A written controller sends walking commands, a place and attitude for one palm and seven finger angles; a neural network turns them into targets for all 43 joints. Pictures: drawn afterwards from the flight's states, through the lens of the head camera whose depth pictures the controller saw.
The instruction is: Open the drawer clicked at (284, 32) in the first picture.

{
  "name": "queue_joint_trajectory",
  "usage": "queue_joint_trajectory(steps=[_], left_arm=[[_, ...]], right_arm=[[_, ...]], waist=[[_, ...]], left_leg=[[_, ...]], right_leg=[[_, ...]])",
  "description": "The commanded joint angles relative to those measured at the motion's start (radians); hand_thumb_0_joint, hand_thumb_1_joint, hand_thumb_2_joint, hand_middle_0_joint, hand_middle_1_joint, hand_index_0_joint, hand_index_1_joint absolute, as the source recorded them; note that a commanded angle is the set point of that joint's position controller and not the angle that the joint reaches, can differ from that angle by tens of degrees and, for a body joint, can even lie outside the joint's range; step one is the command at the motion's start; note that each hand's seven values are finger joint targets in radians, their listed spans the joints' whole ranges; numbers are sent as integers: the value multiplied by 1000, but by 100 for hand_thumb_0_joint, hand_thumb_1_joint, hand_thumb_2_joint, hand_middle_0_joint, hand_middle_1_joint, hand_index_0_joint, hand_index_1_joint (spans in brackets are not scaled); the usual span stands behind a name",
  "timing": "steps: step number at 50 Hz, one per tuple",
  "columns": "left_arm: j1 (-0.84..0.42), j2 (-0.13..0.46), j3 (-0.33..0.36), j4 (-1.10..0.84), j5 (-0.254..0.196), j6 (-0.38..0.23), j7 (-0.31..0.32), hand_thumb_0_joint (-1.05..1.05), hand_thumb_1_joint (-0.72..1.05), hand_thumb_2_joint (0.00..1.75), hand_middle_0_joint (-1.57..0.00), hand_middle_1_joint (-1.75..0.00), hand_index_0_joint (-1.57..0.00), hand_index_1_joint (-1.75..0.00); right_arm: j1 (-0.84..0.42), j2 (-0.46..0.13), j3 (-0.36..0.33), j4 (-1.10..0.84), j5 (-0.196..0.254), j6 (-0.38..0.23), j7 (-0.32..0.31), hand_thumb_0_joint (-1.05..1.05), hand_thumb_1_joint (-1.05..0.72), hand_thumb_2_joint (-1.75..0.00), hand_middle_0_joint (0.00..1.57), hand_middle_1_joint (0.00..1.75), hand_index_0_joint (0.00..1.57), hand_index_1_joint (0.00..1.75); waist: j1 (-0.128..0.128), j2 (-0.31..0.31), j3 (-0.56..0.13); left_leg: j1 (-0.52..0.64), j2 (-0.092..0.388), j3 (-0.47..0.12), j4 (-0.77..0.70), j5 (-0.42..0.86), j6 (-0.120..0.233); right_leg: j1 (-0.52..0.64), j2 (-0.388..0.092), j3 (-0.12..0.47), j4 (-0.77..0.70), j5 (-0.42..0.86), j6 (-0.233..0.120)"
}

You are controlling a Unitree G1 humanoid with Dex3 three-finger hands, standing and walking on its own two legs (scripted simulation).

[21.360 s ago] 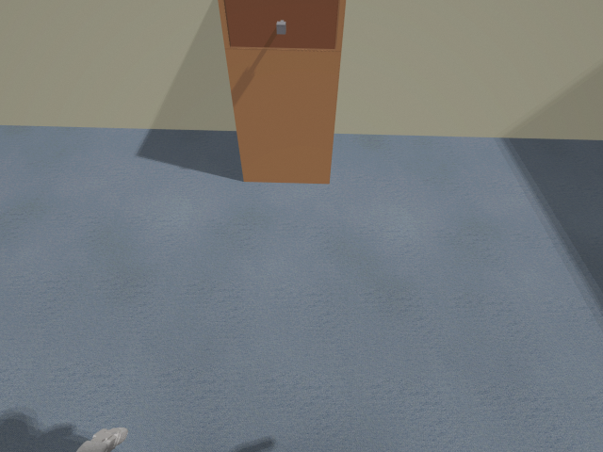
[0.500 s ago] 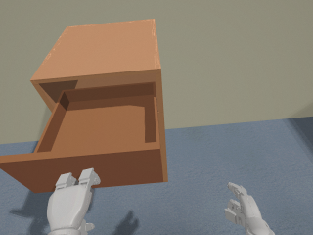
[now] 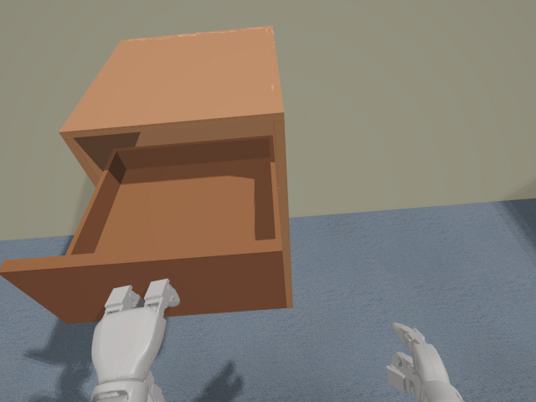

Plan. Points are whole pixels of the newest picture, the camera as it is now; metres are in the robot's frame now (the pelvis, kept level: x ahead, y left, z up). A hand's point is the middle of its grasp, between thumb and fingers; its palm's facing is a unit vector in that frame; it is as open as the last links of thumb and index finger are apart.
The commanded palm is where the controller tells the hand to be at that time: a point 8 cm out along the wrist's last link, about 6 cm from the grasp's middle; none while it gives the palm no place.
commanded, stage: lift the hand off the handle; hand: left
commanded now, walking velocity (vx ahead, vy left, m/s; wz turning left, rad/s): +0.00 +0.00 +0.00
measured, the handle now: (154, 316) +0.22 +0.21 +0.02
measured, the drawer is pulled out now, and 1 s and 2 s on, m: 0.30 0.30 0.30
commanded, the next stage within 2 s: draw the hand back to the body in 1.24 s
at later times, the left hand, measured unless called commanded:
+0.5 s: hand (132, 328) +0.19 +0.21 +0.07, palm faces +0.07 -0.15 -0.99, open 13.4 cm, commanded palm +0.16 +0.21 +0.14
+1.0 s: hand (97, 278) +0.21 +0.22 +0.16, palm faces +0.24 -0.14 -0.96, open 13.7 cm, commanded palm +0.15 +0.21 +0.21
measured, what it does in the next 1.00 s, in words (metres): stands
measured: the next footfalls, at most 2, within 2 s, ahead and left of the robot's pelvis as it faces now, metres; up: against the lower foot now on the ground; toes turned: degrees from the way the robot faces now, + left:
none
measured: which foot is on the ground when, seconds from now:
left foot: down 0.00-1.00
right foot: down 0.00-1.00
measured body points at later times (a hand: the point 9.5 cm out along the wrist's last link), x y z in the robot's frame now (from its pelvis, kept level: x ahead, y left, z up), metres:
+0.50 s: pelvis +0.00 +0.01 +0.02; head -0.01 -0.04 +0.47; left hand +0.18 +0.22 +0.12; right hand +0.24 -0.19 -0.07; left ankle +0.00 +0.11 -0.70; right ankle +0.01 -0.07 -0.70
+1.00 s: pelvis +0.00 +0.01 +0.03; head -0.03 -0.04 +0.48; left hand +0.19 +0.22 +0.21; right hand +0.25 -0.17 -0.05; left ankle +0.00 +0.11 -0.70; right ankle +0.01 -0.07 -0.70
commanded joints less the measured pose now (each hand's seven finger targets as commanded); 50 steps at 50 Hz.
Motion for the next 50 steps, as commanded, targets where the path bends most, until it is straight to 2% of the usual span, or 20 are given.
queue_joint_trajectory(steps=[1,4,8,11,16,19,25,27,28,32,33,34,38,42,43,44,47,48,49,50], left_arm=[[-154,139,114,-259,-4,32,27,0,-50,30,-30,-120,-30,-120],[-144,164,138,-299,-18,26,9,0,-50,30,-30,-120,-30,-120],[-132,176,146,-364,-24,8,-13,0,-50,30,-30,-120,-30,-120],[-137,144,101,-393,-20,8,-35,0,-50,30,-30,-120,-30,-120],[-138,163,111,-430,-33,27,-78,0,-50,30,-30,-120,-30,-120],[-149,162,104,-450,-39,38,-106,0,-50,30,-30,-120,-30,-120],[-204,207,140,-500,-41,33,-143,0,-50,30,-30,-120,-30,-120],[-186,207,142,-534,-51,34,-152,0,-50,30,-30,-120,-30,-120],[-189,194,121,-558,-52,30,-159,0,-50,30,-30,-120,-30,-120],[-184,226,161,-583,-65,34,-172,0,-50,30,-30,-120,-30,-120],[-187,217,148,-596,-63,32,-178,0,-50,30,-30,-120,-30,-120],[-201,248,178,-603,-70,31,-181,0,-50,30,-30,-120,-30,-120],[-201,227,153,-642,-72,49,-205,0,-50,30,-30,-120,-30,-120],[-181,288,215,-660,-98,72,-228,0,-50,30,-30,-120,-30,-120],[-183,244,165,-663,-90,78,-240,0,-50,30,-30,-120,-30,-120],[-212,255,172,-638,-98,85,-252,0,-50,30,-30,-120,-30,-120],[-183,265,189,-604,-122,133,-295,0,-50,30,-30,-120,-30,-120],[-180,240,155,-591,-119,150,-318,0,-50,30,-30,-120,-30,-120],[-219,252,160,-604,-135,154,-338,0,-50,30,-30,-120,-30,-120],[-240,251,150,-625,-137,160,-353,0,-50,30,-30,-120,-30,-120]], right_arm=[[-184,-83,-31,-188,3,-49,-11,0,-90,-90,20,30,20,30],[-189,-78,-29,-190,5,-51,-16,0,-90,-90,20,30,20,30],[-196,-78,-24,-194,0,-55,-10,0,-90,-90,20,30,20,30],[-198,-80,-24,-198,-3,-55,4,0,-90,-90,20,30,20,30],[-201,-82,-22,-198,2,-49,11,0,-90,-90,20,30,20,30],[-207,-79,-20,-195,7,-45,14,0,-90,-90,20,30,20,30],[-215,-79,-14,-187,5,-46,10,0,-90,-90,20,30,20,30],[-222,-79,-11,-193,7,-49,13,0,-90,-90,20,30,20,30],[-218,-76,-8,-194,8,-52,17,0,-90,-90,20,30,20,30],[-235,-80,-6,-191,11,-52,18,0,-90,-90,20,30,20,30],[-222,-75,-3,-187,9,-53,21,0,-90,-90,20,30,20,30],[-233,-81,-8,-179,11,-48,18,0,-90,-90,20,30,20,30],[-241,-79,1,-186,18,-46,29,0,-90,-90,20,30,20,30],[-270,-90,2,-189,28,-34,29,0,-90,-90,20,30,20,30],[-262,-79,9,-190,25,-31,34,0,-90,-90,20,30,20,30],[-272,-82,4,-175,27,-24,33,0,-90,-90,20,30,20,30],[-301,-87,11,-181,44,-10,41,0,-90,-90,20,30,20,30],[-297,-79,20,-179,44,-6,47,0,-90,-90,20,30,20,30],[-303,-85,15,-170,46,3,46,0,-90,-90,20,30,20,30],[-306,-90,15,-176,44,8,46,0,-90,-90,20,30,20,30]], waist=[[-10,-70,-166],[-7,-89,-150],[0,-47,-125],[-6,-28,-94],[-1,-75,-80],[6,-50,-74],[11,-67,-74],[16,-22,-95],[16,-19,-86],[20,-12,-86],[21,-42,-99],[18,-39,-79],[23,-17,-102],[25,-15,-87],[28,-40,-84],[15,-41,-25],[20,-35,-23],[25,-47,-23],[12,-40,4],[14,-42,-11]], left_leg=[[86,11,14,-108,173,19],[107,15,11,-123,181,22],[146,16,9,-138,203,22],[174,24,3,-154,214,21],[197,32,5,-187,217,23],[225,38,4,-212,226,22],[262,39,6,-238,261,25],[288,44,3,-246,295,22],[296,43,5,-248,297,24],[317,50,-1,-268,326,20],[317,46,5,-269,335,23],[316,47,5,-276,343,20],[335,51,2,-294,359,18],[335,57,3,-312,374,12],[339,54,10,-315,376,17],[338,58,7,-335,365,14],[328,65,5,-359,355,11],[321,62,14,-368,362,14],[326,65,13,-385,359,12],[332,64,15,-388,366,15]], right_leg=[[154,-65,78,-188,203,25],[165,-63,80,-207,191,24],[166,-62,88,-229,191,17],[142,-59,63,-237,161,13],[181,-63,63,-274,152,20],[197,-62,53,-287,139,16],[244,-65,62,-324,176,21],[271,-65,62,-325,215,16],[264,-67,53,-329,207,18],[293,-63,58,-349,242,15],[310,-69,49,-348,255,20],[314,-66,64,-361,283,19],[340,-71,47,-361,277,21],[377,-67,61,-378,321,23],[375,-75,41,-380,304,29],[353,-68,47,-401,290,26],[400,-68,44,-402,289,30],[420,-77,27,-400,286,36],[414,-72,32,-413,285,37],[427,-72,24,-412,296,40]])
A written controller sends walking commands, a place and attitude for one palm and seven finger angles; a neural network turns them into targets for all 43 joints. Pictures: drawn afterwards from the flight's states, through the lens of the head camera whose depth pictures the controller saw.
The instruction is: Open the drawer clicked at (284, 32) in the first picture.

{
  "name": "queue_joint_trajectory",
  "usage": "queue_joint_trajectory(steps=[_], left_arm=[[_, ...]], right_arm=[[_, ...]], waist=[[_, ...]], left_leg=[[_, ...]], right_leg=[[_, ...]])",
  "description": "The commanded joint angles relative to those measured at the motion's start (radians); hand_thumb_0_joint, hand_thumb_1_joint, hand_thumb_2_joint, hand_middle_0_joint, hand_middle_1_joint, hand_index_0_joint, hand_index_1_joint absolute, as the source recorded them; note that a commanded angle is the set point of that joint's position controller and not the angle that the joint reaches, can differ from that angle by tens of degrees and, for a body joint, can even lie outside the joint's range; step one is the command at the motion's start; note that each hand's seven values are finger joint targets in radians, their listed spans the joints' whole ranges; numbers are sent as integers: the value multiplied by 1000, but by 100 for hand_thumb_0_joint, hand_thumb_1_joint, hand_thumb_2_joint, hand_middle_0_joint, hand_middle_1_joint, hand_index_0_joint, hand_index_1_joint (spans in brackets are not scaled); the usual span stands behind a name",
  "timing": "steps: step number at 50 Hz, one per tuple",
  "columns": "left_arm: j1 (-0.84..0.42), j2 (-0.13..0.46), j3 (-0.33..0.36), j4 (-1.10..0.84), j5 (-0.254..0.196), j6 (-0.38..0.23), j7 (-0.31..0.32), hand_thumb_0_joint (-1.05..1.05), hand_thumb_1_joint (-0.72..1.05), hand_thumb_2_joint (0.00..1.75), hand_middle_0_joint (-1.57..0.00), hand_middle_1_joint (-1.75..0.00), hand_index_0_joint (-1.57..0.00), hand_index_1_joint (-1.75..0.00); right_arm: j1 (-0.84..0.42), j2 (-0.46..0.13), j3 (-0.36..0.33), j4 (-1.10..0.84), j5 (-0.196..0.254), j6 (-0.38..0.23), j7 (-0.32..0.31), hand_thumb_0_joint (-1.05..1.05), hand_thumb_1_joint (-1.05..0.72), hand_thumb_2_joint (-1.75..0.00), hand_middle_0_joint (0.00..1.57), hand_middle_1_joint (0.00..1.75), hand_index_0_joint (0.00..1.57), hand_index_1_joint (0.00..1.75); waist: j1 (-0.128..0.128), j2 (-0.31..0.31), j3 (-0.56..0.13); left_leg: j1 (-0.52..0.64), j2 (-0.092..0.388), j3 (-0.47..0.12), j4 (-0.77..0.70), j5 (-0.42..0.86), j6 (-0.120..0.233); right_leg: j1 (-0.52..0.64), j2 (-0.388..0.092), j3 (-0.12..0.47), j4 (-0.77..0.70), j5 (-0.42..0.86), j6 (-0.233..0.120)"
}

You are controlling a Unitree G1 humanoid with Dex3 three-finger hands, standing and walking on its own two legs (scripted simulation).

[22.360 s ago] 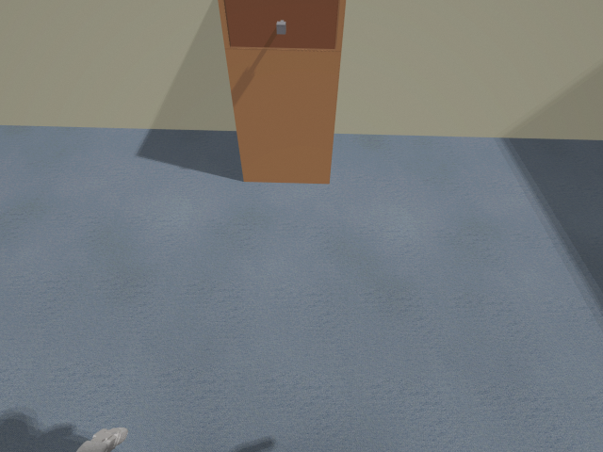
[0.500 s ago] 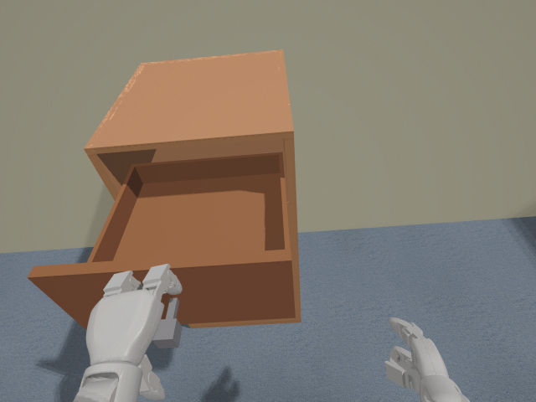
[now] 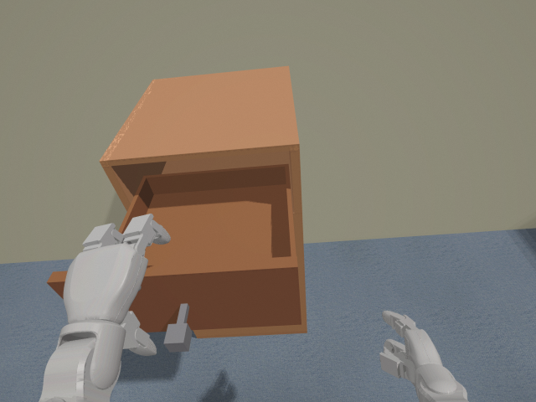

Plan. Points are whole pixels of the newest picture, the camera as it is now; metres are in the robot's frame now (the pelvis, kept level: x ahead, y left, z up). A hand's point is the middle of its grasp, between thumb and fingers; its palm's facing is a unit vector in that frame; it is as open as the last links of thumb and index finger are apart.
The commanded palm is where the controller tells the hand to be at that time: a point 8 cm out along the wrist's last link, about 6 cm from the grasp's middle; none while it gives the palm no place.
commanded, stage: lift the hand off the handle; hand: left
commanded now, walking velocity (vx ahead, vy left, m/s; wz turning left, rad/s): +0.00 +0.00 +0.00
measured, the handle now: (180, 326) +0.22 +0.20 -0.01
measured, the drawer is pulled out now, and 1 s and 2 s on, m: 0.30 0.30 0.30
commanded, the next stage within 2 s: draw the hand back to the body in 0.24 s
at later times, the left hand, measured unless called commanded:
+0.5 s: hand (135, 290) +0.20 +0.21 +0.14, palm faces +0.16 -0.14 -0.98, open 13.9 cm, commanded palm +0.15 +0.21 +0.19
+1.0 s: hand (120, 297) +0.19 +0.22 +0.14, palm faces +0.21 -0.48 -0.85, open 13.8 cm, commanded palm +0.14 +0.24 +0.19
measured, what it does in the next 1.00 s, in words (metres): stands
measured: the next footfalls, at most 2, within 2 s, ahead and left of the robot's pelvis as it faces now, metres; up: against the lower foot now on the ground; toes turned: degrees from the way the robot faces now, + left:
none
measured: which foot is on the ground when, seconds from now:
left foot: down 0.00-1.00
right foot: down 0.00-1.00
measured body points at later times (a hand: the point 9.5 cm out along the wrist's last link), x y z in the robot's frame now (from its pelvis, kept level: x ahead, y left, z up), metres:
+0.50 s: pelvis -0.02 +0.00 +0.00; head -0.04 -0.06 +0.45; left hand +0.19 +0.21 +0.19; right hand +0.23 -0.18 -0.08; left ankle +0.00 +0.10 -0.74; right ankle +0.01 -0.08 -0.74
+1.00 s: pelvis +0.00 +0.00 +0.00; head -0.02 -0.05 +0.45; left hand +0.17 +0.24 +0.18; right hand +0.25 -0.19 -0.07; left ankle +0.00 +0.10 -0.74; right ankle +0.01 -0.08 -0.74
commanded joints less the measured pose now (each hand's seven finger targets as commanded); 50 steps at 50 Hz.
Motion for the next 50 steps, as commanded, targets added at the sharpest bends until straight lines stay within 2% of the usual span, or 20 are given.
queue_joint_trajectory(steps=[1,6,7,8,10,13,14,18,22,26,27,28,29,33,37,43,47,48,49,50], left_arm=[[-156,137,81,-217,-9,30,-31,0,-50,30,-30,-120,-30,-120],[-183,202,138,-263,-11,27,-59,0,-50,30,-30,-120,-30,-120],[-191,235,180,-282,-24,34,-53,0,-50,30,-30,-120,-30,-120],[-162,197,153,-241,-9,35,-57,0,-50,30,-30,-120,-30,-120],[-155,174,141,-201,-18,21,-66,0,-50,30,-30,-120,-30,-120],[-203,148,107,-240,-23,29,-78,0,-50,30,-30,-120,-30,-120],[-213,163,119,-211,-25,22,-81,0,-50,30,-30,-120,-30,-120],[-260,166,108,-228,4,8,-76,0,-50,30,-30,-120,-30,-120],[-281,234,184,-178,1,-12,-61,0,-50,30,-30,-120,-30,-120],[-234,198,166,-185,-9,-31,-59,0,-50,30,-30,-120,-30,-120],[-232,215,189,-198,-29,-25,-56,0,-50,30,-30,-120,-30,-120],[-222,178,155,-205,-19,-26,-59,0,-50,30,-30,-120,-30,-120],[-192,200,180,-174,-30,-26,-61,0,-50,30,-30,-120,-30,-120],[-155,184,170,-202,-30,-9,-67,0,-50,30,-30,-120,-30,-120],[-146,265,257,-192,-43,-16,-56,0,-50,30,-30,-120,-30,-120],[-116,225,225,-241,-47,-53,-49,0,-50,30,-30,-120,-30,-120],[-61,308,318,-223,-69,-58,-42,0,-50,30,-30,-120,-30,-120],[-95,-75,267,-337,-841,-220,-48,0,-47,32,-30,-118,-30,-118],[68,57,359,-191,-869,-284,-35,0,-43,33,-29,-115,-29,-115],[129,53,368,-178,-884,-308,-30,0,-40,34,-29,-113,-29,-113]], right_arm=[[-244,-70,-24,-197,10,-34,4,0,-90,-90,20,30,20,30],[-255,-76,-11,-209,10,-25,6,0,-90,-90,20,30,20,30],[-264,-83,-9,-214,16,-24,6,0,-90,-90,20,30,20,30],[-259,-63,1,-213,11,-29,12,0,-90,-90,20,30,20,30],[-251,-73,-7,-193,10,-26,17,0,-90,-90,20,30,20,30],[-263,-66,-5,-211,16,-33,23,0,-90,-90,20,30,20,30],[-253,-72,-16,-188,14,-32,19,0,-90,-90,20,30,20,30],[-254,-68,-4,-206,12,-47,11,0,-90,-90,20,30,20,30],[-245,-79,-11,-185,11,-53,-6,0,-90,-90,20,30,20,30],[-237,-75,-19,-183,6,-64,-3,0,-90,-90,20,30,20,30],[-242,-80,-17,-188,16,-68,-3,0,-90,-90,20,30,20,30],[-237,-65,-10,-194,10,-74,1,0,-90,-90,20,30,20,30],[-233,-74,-21,-176,10,-70,-1,0,-90,-90,20,30,20,30],[-237,-73,-8,-196,14,-67,6,0,-90,-90,20,30,20,30],[-231,-92,-15,-191,15,-62,-10,0,-90,-90,20,30,20,30],[-205,-87,-12,-205,9,-76,-20,0,-90,-90,20,30,20,30],[-203,-111,-20,-199,13,-71,-34,0,-90,-90,20,30,20,30],[-119,-3,-10,-294,7,-155,-49,0,-90,-90,20,30,20,30],[-94,-40,-9,-246,-5,-206,-67,0,-90,-90,20,30,20,30],[-100,-45,-5,-239,-4,-226,-73,0,-90,-90,20,30,20,30]], waist=[[-9,-98,-102],[-1,-97,-98],[1,-46,-107],[14,-98,-99],[-1,-93,-31],[0,-79,-79],[-18,-79,-43],[-1,-80,-115],[-10,-84,-66],[3,-90,-98],[-5,-35,-101],[9,-82,-138],[-5,-93,-78],[4,-89,-91],[-6,-95,-63],[-2,-69,-124],[-10,-85,-88],[-95,-257,-21],[-80,-330,-11],[-65,-237,12]], left_leg=[[6,55,27,-94,240,4],[6,60,30,-102,233,4],[-11,71,25,-106,206,-1],[-13,62,31,-101,222,2],[-15,60,26,-116,196,-2],[-7,59,29,-115,172,2],[0,59,25,-120,171,1],[3,53,32,-112,148,6],[-14,56,21,-122,93,2],[5,42,21,-116,167,2],[-7,51,16,-117,146,-2],[2,42,21,-110,180,3],[-4,43,18,-116,182,0],[-18,44,27,-107,174,1],[-29,49,20,-104,134,-1],[11,36,18,-78,197,4],[-7,43,14,-74,179,-2],[64,52,1,-47,124,30],[66,75,5,-52,92,29],[49,67,8,-70,65,23]], right_leg=[[110,-64,3,-96,170,29],[128,-62,17,-113,147,31],[147,-59,25,-107,130,25],[146,-66,11,-107,119,27],[96,-56,15,-132,77,24],[115,-64,7,-129,42,25],[90,-57,25,-146,40,23],[118,-66,14,-139,-1,26],[91,-58,40,-162,-56,23],[115,-60,25,-147,36,22],[115,-56,30,-138,29,18],[140,-65,11,-129,55,20],[111,-57,26,-144,64,19],[114,-67,6,-131,56,22],[92,-61,34,-143,23,23],[94,-70,5,-128,96,22],[82,-68,31,-133,113,23],[70,-64,-30,-148,104,33],[49,-64,-30,-146,64,38],[40,-62,-23,-160,29,35]])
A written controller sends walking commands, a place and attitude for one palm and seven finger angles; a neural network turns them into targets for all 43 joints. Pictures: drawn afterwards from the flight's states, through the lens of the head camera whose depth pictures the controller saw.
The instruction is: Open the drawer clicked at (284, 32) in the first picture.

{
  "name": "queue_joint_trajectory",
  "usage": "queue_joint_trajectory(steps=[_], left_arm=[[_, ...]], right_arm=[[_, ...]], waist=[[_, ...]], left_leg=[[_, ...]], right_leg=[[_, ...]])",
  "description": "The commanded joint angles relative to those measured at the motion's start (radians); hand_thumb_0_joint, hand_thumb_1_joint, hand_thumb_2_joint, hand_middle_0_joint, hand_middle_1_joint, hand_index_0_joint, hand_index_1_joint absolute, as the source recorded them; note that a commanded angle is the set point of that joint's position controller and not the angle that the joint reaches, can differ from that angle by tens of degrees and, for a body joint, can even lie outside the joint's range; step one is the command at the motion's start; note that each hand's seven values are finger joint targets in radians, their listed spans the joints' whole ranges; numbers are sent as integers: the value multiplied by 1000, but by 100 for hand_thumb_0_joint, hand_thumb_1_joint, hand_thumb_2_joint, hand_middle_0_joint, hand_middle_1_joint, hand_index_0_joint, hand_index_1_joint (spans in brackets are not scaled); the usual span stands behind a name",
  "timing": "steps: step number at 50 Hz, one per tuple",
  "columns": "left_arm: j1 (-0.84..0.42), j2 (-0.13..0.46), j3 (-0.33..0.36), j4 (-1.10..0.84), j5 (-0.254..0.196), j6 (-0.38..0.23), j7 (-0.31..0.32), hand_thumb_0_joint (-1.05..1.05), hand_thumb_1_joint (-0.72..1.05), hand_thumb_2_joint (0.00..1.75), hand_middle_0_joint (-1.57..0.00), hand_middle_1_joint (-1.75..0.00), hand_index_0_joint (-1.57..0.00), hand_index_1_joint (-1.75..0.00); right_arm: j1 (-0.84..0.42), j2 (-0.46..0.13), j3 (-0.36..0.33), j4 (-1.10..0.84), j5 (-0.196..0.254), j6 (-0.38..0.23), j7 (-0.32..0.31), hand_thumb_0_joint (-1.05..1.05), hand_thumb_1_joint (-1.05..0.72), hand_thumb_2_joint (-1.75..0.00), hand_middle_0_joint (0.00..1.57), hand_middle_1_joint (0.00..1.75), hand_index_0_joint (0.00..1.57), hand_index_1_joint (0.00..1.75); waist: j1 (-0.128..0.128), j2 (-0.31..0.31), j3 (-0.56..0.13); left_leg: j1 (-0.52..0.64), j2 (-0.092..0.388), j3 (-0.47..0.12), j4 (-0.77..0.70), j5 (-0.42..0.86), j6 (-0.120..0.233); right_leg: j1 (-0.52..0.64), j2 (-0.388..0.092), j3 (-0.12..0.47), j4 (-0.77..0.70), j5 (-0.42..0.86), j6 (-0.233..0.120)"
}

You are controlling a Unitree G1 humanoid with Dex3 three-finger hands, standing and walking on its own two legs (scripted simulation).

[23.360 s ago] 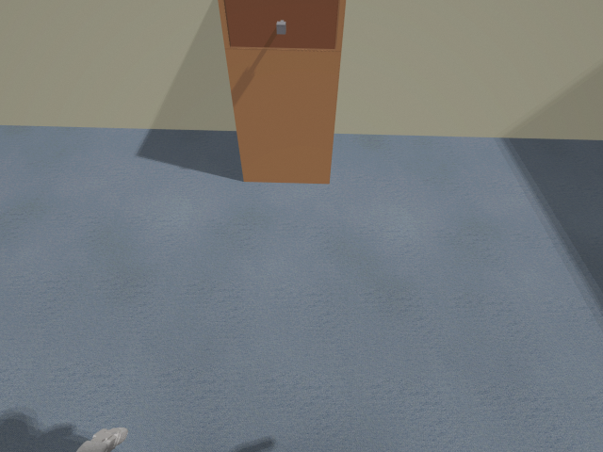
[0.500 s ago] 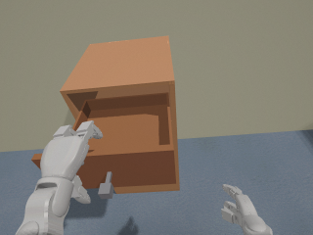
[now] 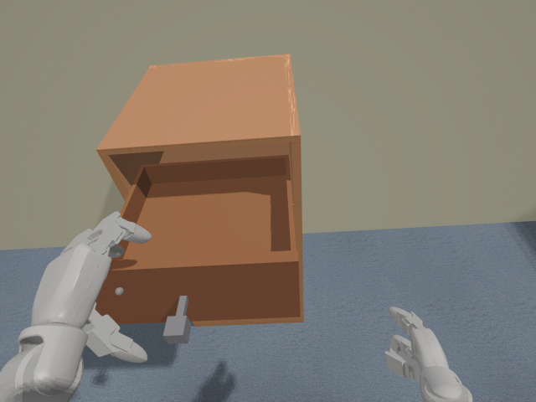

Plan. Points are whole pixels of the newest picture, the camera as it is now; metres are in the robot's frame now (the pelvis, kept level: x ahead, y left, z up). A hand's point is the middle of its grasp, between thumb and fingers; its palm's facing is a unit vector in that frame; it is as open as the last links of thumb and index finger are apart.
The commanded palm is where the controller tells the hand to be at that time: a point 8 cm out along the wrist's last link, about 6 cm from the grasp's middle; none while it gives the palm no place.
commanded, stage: draw the hand back to the body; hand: left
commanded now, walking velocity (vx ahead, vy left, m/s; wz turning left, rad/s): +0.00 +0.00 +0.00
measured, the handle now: (180, 318) +0.23 +0.20 -0.01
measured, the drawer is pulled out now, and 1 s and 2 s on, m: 0.30 0.30 0.30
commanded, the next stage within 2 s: step back with the hand held close in 0.94 s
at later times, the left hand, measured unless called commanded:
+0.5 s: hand (107, 274) +0.20 +0.23 +0.16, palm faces +0.35 -0.85 -0.40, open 10.8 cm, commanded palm +0.15 +0.27 +0.18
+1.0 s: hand (94, 282) +0.19 +0.24 +0.16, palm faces +0.42 -0.82 -0.39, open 7.5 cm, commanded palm +0.14 +0.28 +0.18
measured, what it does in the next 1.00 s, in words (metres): stands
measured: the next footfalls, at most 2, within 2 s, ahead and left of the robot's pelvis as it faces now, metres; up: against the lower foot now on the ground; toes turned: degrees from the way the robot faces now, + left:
left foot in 1.84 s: -0.03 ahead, +0.13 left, +0.00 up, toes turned +3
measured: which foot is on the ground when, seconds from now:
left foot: down 0.00-1.00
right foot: down 0.00-1.00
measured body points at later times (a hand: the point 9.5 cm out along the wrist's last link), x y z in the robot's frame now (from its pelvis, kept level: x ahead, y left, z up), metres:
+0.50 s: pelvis +0.02 +0.00 +0.00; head +0.01 -0.02 +0.45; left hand +0.18 +0.27 +0.18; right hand +0.22 -0.21 -0.09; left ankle +0.00 +0.10 -0.74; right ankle +0.01 -0.08 -0.74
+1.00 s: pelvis +0.02 -0.01 +0.00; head +0.00 -0.03 +0.45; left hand +0.16 +0.28 +0.18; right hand +0.23 -0.21 -0.08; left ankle +0.00 +0.10 -0.74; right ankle +0.01 -0.08 -0.74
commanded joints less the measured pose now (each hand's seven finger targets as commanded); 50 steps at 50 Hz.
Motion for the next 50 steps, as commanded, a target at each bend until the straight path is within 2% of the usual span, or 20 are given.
queue_joint_trajectory(steps=[1,2,3,4,5,7,13,16,20,23,25,27,31,33,36,37,41,46,48,50], left_arm=[[33,62,232,-210,-509,-212,61,0,-36,36,-29,-111,-29,-111],[-11,107,279,-257,-530,-240,76,0,-32,37,-29,-109,-29,-109],[-77,106,276,-355,-530,-277,87,0,-29,39,-29,-107,-29,-107],[-46,98,278,-328,-530,-290,96,0,-26,40,-28,-104,-28,-104],[-20,76,268,-326,-538,-298,99,0,-22,42,-28,-102,-28,-102],[-14,70,271,-295,-544,-302,98,0,-15,45,-27,-98,-27,-98],[67,1,238,-190,-561,-314,70,0,6,54,-26,-84,-26,-84],[72,36,278,-204,-564,-324,69,0,17,58,-25,-77,-25,-77],[83,60,305,-231,-565,-329,75,0,31,64,-24,-68,-24,-68],[80,80,329,-234,-567,-328,83,0,41,69,-24,-62,-24,-62],[92,76,335,-210,-571,-323,84,0,48,72,-23,-57,-23,-57],[74,80,337,-209,-570,-323,83,0,55,75,-22,-52,-22,-52],[84,71,346,-150,-575,-320,82,0,69,81,-22,-43,-22,-43],[72,67,335,-159,-572,-324,80,0,76,84,-21,-39,-21,-39],[67,65,325,-173,-572,-326,80,0,87,88,-20,-32,-20,-32],[55,70,326,-182,-572,-325,81,0,90,90,-20,-30,-20,-30],[57,79,337,-169,-573,-324,85,0,90,90,-20,-30,-20,-30],[54,80,341,-173,-573,-327,86,0,90,90,-20,-30,-20,-30],[51,73,336,-159,-573,-328,85,0,90,90,-20,-30,-20,-30],[62,72,336,-155,-574,-330,84,0,90,90,-20,-30,-20,-30]], right_arm=[[-96,-44,-20,-197,-15,-164,-54,0,-90,-90,20,30,20,30],[-85,-51,-19,-186,-17,-178,-66,0,-90,-90,20,30,20,30],[-70,-42,-14,-200,-23,-204,-73,0,-90,-90,20,30,20,30],[-47,-38,-14,-179,-29,-218,-78,0,-90,-90,20,30,20,30],[-30,-35,-11,-173,-30,-227,-77,0,-90,-90,20,30,20,30],[-25,-37,-14,-157,-28,-240,-73,0,-90,-90,20,30,20,30],[-18,-43,-37,-135,-26,-241,-58,0,-90,-90,20,30,20,30],[-21,-49,-46,-138,-23,-233,-60,0,-90,-90,20,30,20,30],[-24,-47,-45,-139,-18,-232,-62,0,-90,-90,20,30,20,30],[-26,-44,-46,-135,-15,-234,-68,0,-90,-90,20,30,20,30],[-24,-42,-48,-132,-12,-228,-70,0,-90,-90,20,30,20,30],[-26,-47,-51,-128,-9,-229,-70,0,-90,-90,20,30,20,30],[-27,-41,-55,-123,-7,-220,-71,0,-90,-90,20,30,20,30],[-26,-45,-55,-124,-6,-221,-69,0,-90,-90,20,30,20,30],[-28,-45,-54,-130,-5,-223,-67,0,-90,-90,20,30,20,30],[-31,-49,-54,-129,-7,-227,-68,0,-90,-90,20,30,20,30],[-32,-43,-52,-131,-8,-228,-69,0,-90,-90,20,30,20,30],[-32,-40,-49,-130,-6,-231,-68,0,-90,-90,20,30,20,30],[-33,-40,-49,-128,-7,-234,-68,0,-90,-90,20,30,20,30],[-34,-40,-51,-131,-6,-234,-67,0,-90,-90,20,30,20,30]], waist=[[-45,-210,-65],[-46,-117,-83],[-40,-21,-151],[-47,28,-134],[-47,60,-138],[-50,71,-64],[-56,-93,-42],[-48,-124,-97],[-45,-45,-133],[-50,-41,-127],[-50,-69,-113],[-56,-44,-94],[-56,-90,-73],[-59,-59,-73],[-59,-64,-86],[-60,-36,-86],[-57,-89,-79],[-56,-33,-75],[-59,-34,-50],[-57,-71,-62]], left_leg=[[37,65,25,-54,73,15],[43,65,21,-59,77,2],[61,58,21,-59,116,-3],[69,62,21,-56,152,-9],[70,61,16,-61,188,-13],[45,66,7,-67,203,-23],[29,77,2,-70,243,-15],[32,77,6,-61,263,-12],[33,75,5,-61,281,-23],[33,75,8,-57,269,-24],[33,76,6,-59,264,-22],[30,74,7,-58,246,-24],[26,74,9,-61,217,-16],[28,72,7,-61,207,-17],[31,71,6,-59,203,-13],[29,70,7,-59,198,-16],[21,69,6,-57,176,-10],[18,68,7,-56,162,-14],[11,68,5,-58,147,-14],[14,68,6,-53,146,-9]], right_leg=[[12,-79,-8,-128,17,37],[24,-84,-6,-122,18,34],[59,-94,-10,-108,57,31],[46,-96,-20,-100,95,25],[60,-95,-32,-91,131,22],[39,-89,-38,-99,141,16],[48,-89,-54,-84,189,23],[78,-94,-48,-79,222,26],[93,-98,-49,-71,234,23],[83,-100,-45,-80,229,25],[74,-97,-46,-84,227,26],[58,-95,-42,-94,204,24],[41,-96,-43,-96,181,30],[36,-97,-41,-99,166,28],[38,-99,-40,-98,161,30],[39,-99,-37,-101,159,27],[33,-102,-35,-104,138,33],[30,-104,-32,-105,121,30],[16,-103,-32,-112,103,30],[17,-102,-30,-111,102,32]])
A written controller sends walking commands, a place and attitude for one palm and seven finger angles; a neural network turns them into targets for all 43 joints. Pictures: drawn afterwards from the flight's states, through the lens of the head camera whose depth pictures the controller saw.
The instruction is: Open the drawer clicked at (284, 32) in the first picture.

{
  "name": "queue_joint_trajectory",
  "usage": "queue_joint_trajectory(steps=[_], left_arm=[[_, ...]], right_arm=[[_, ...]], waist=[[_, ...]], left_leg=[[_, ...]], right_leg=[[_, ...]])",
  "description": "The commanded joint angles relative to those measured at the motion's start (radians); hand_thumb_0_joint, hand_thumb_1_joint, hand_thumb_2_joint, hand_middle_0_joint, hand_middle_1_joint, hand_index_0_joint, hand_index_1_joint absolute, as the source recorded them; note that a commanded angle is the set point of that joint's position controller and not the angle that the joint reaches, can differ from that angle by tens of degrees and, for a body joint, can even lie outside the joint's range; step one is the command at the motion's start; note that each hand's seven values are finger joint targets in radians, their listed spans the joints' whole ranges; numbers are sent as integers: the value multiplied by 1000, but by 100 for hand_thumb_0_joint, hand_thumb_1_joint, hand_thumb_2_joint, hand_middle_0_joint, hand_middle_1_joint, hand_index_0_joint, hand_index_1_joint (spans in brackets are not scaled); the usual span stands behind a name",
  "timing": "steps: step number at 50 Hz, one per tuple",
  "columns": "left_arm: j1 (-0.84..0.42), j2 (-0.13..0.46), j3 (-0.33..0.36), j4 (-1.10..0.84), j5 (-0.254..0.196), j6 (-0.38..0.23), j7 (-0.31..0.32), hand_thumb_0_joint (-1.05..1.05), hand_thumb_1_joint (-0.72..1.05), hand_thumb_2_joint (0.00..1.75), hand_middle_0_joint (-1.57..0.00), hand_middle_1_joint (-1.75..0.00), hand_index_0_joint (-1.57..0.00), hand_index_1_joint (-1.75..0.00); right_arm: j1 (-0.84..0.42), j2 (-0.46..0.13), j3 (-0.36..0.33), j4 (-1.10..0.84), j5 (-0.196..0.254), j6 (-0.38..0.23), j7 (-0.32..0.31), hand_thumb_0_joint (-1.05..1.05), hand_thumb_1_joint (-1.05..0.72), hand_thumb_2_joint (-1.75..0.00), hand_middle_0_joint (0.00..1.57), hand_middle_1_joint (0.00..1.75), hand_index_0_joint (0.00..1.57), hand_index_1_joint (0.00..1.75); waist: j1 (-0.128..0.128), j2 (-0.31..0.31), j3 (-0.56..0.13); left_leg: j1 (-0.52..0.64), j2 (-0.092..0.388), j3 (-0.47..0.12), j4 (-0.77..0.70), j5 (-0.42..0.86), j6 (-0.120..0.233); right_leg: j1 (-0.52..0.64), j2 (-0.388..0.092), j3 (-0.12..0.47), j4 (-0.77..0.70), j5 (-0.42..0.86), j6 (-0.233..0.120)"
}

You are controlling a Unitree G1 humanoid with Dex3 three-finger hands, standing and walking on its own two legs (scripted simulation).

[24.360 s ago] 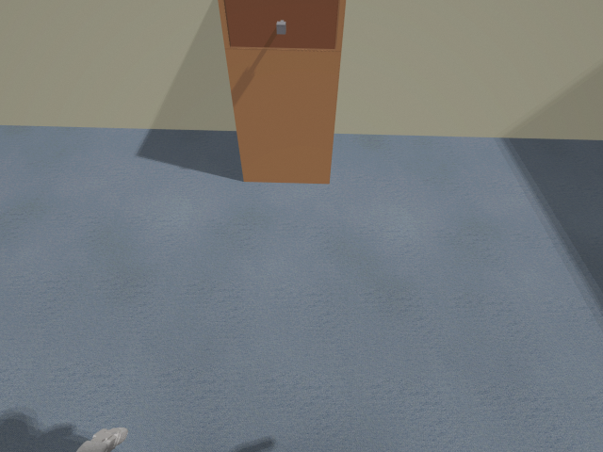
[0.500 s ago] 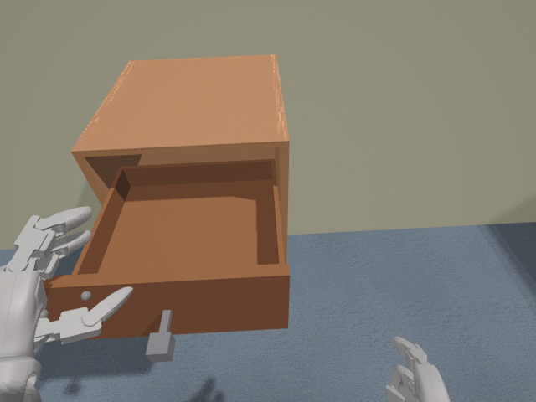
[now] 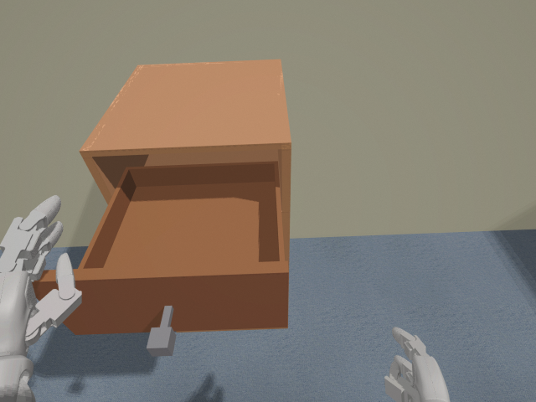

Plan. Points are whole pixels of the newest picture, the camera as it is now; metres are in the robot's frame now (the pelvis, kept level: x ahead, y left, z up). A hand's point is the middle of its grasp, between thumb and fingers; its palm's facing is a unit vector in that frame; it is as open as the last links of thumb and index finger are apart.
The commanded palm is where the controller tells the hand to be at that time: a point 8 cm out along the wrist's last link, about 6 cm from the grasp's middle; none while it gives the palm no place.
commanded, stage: step back with the hand held close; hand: left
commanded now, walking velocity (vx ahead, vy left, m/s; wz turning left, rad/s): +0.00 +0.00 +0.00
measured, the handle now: (164, 330) +0.22 +0.20 -0.01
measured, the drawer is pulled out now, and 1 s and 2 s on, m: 0.30 0.30 0.30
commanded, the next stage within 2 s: stop stepping back and stand still in 1.32 s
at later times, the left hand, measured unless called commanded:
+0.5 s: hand (38, 316) +0.15 +0.26 +0.16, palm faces +0.32 -0.80 -0.51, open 7.4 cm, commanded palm +0.09 +0.31 +0.18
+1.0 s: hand out of the picture +0.08 +0.29 +0.17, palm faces +0.39 -0.78 -0.48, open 7.4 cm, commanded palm +0.02 +0.32 +0.18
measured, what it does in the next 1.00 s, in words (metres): walks backwards: left foot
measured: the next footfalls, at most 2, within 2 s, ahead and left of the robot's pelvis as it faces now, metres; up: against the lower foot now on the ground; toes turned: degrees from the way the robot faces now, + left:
left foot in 0.84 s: -0.04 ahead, +0.14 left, +0.00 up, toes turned +1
right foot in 1.08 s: -0.14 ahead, -0.10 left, +0.00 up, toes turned -3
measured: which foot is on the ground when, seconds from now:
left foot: down 0.00-0.68, up 0.70-0.82, down 0.84-1.00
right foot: down 0.00-0.84, up 0.86-1.00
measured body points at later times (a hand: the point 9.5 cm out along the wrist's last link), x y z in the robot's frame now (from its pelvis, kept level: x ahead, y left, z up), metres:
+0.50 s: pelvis -0.03 +0.02 -0.01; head +0.00 +0.03 +0.44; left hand +0.13 +0.31 +0.19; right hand +0.16 -0.21 -0.08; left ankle -0.01 +0.11 -0.74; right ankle -0.01 -0.07 -0.74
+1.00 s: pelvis -0.10 +0.03 -0.01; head -0.07 +0.06 +0.44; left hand +0.06 +0.33 +0.19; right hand +0.08 -0.19 -0.08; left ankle -0.08 +0.14 -0.74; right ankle -0.11 -0.10 -0.72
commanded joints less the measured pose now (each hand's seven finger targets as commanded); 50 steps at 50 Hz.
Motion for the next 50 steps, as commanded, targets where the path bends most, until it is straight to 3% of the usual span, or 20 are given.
queue_joint_trajectory(steps=[1,2,3,4,6,9,13,18,24,29,32,34,36,38,40,42,43,45,48,50], left_arm=[[-69,168,112,-202,-2,-70,21,0,90,90,-20,-30,-20,-30],[-67,171,116,-192,-2,-70,21,0,90,90,-20,-30,-20,-30],[-162,304,271,-282,-3,-117,29,0,90,90,-20,-30,-20,-30],[-76,216,208,-187,1,-126,18,0,90,90,-20,-30,-20,-30],[-17,172,157,-173,8,-130,10,0,90,90,-20,-30,-20,-30],[54,163,148,-206,7,-150,11,0,90,90,-20,-30,-20,-30],[120,205,195,-291,7,-153,23,0,90,90,-20,-30,-20,-30],[118,237,226,-363,7,-151,37,0,90,90,-20,-30,-20,-30],[135,215,219,-342,13,-144,36,0,90,90,-20,-30,-20,-30],[94,208,221,-325,30,-146,34,0,90,90,-20,-30,-20,-30],[58,228,232,-335,37,-151,36,0,90,90,-20,-30,-20,-30],[49,209,200,-332,26,-157,42,0,90,90,-20,-30,-20,-30],[34,200,176,-351,19,-164,50,0,90,90,-20,-30,-20,-30],[59,211,197,-367,19,-167,57,0,90,90,-20,-30,-20,-30],[88,231,220,-384,26,-165,63,0,90,90,-20,-30,-20,-30],[78,259,251,-441,43,-185,71,0,90,90,-20,-30,-20,-30],[80,253,254,-453,44,-190,68,0,90,90,-20,-30,-20,-30],[92,262,276,-469,40,-197,60,0,90,90,-20,-30,-20,-30],[83,205,223,-485,32,-192,48,0,90,90,-20,-30,-20,-30],[83,176,200,-403,34,-181,38,0,90,90,-20,-30,-20,-30]], right_arm=[[-152,-90,-41,-171,0,-58,-6,0,-90,-90,20,30,20,30],[-151,-90,-42,-166,-1,-59,-6,0,-90,-90,20,30,20,30],[-109,-129,-60,-190,5,-47,2,0,-90,-90,20,30,20,30],[-109,-110,-62,-165,0,-38,4,0,-90,-90,20,30,20,30],[-121,-110,-66,-173,3,-24,8,0,-90,-90,20,30,20,30],[-106,-121,-78,-177,5,-12,12,0,-90,-90,20,30,20,30],[-114,-130,-91,-200,7,12,6,0,-90,-90,20,30,20,30],[-115,-133,-97,-220,6,21,-8,0,-90,-90,20,30,20,30],[-108,-136,-101,-228,0,18,-7,0,-90,-90,20,30,20,30],[-108,-140,-93,-238,-6,10,0,0,-90,-90,20,30,20,30],[-98,-144,-94,-244,-2,10,1,0,-90,-90,20,30,20,30],[-78,-132,-96,-230,4,10,7,0,-90,-90,20,30,20,30],[-76,-126,-92,-213,0,13,8,0,-90,-90,20,30,20,30],[-78,-108,-78,-213,-8,14,7,0,-90,-90,20,30,20,30],[-82,-104,-67,-219,-12,22,-1,0,-90,-90,20,30,20,30],[-110,-134,-87,-221,-21,8,-11,0,-90,-90,20,30,20,30],[-90,-103,-86,-220,-25,-8,-2,0,-90,-90,20,30,20,30],[-72,-107,-97,-213,-40,-24,8,0,-90,-90,20,30,20,30],[-55,-110,-101,-186,-37,-43,22,0,-90,-90,20,30,20,30],[-59,-119,-102,-166,-34,-43,30,0,-90,-90,20,30,20,30]], waist=[[-7,-26,-57],[-8,-27,-47],[-36,-51,28],[-47,-112,9],[-55,-152,-22],[-62,-57,-109],[-58,-11,-189],[-50,-7,-207],[-50,24,-177],[-54,16,-103],[-64,-95,-84],[-78,-208,-80],[-78,-223,-99],[-79,-177,-114],[-80,-53,-85],[-63,240,-112],[-56,216,-167],[-53,208,-216],[-58,120,-203],[-62,101,-168]], left_leg=[[-2,65,45,-52,168,5],[-8,63,43,-50,168,3],[-76,69,-12,-11,128,28],[-50,60,-17,32,130,28],[-38,53,-3,86,153,23],[-52,60,6,91,213,15],[-55,114,-22,32,406,15],[-135,155,-75,-16,454,15],[-244,211,-113,-90,348,46],[-454,235,-137,-134,23,85],[-479,147,-85,-17,-187,67],[-291,51,-3,235,-167,21],[-165,33,38,462,-151,-2],[-168,66,20,361,-163,3],[-177,93,34,9,-52,8],[-287,295,-176,-145,239,66],[-237,333,-146,-85,457,82],[-242,344,-135,-66,547,93],[-91,337,-91,16,795,77],[-39,326,-65,20,838,67]], right_leg=[[-12,-108,9,-87,121,47],[-14,-106,10,-91,122,44],[-115,-173,124,-169,127,38],[-132,-202,133,-181,134,21],[-142,-239,138,-172,205,4],[-87,-263,117,-104,326,-8],[-48,-215,64,-12,369,17],[-7,-168,38,63,334,33],[-10,-124,26,151,121,56],[33,-114,57,195,17,63],[-25,-186,172,50,11,29],[-266,-325,311,-144,-148,-47],[-400,-418,310,-206,-177,-96],[-345,-403,238,-133,-18,-91],[-277,-287,134,-2,42,-17],[-147,-117,6,256,86,66],[-161,-112,10,316,-12,72],[-152,-102,16,389,-131,73],[-215,-86,0,297,-98,72],[-242,-75,-31,227,-80,78]])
